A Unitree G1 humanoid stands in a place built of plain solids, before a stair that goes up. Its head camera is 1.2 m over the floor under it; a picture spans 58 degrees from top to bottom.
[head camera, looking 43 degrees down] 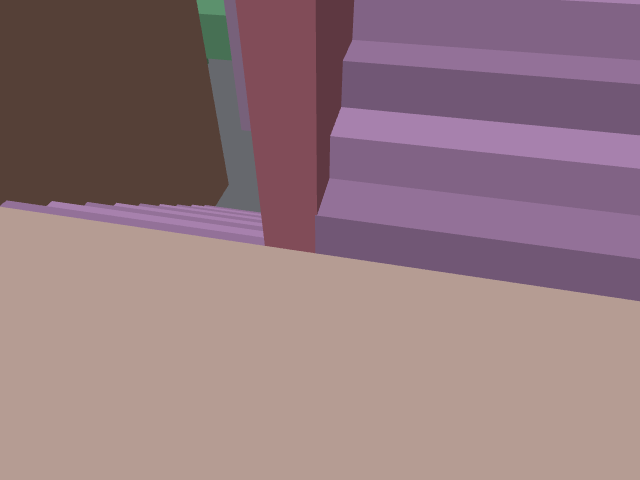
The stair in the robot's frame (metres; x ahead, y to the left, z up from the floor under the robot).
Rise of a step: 0.19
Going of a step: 0.24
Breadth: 1.49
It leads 12 degrees to the right of straight ahead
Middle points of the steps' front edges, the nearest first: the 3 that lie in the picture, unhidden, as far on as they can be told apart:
1.06 -0.72 0.19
1.29 -0.77 0.38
1.53 -0.82 0.57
